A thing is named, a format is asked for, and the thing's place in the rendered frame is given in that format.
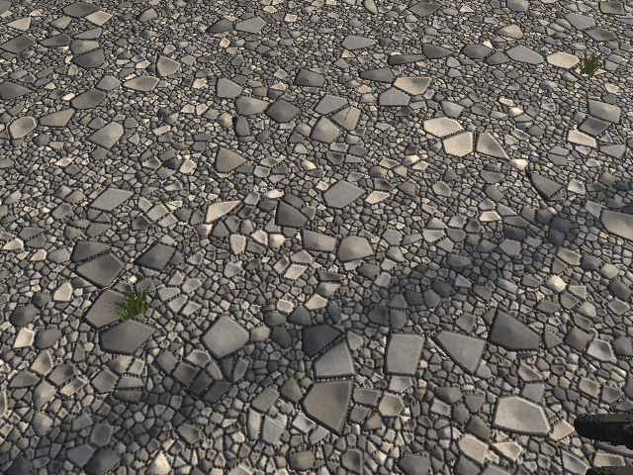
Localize robot right hand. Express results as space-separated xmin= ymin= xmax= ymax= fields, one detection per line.
xmin=574 ymin=411 xmax=633 ymax=475

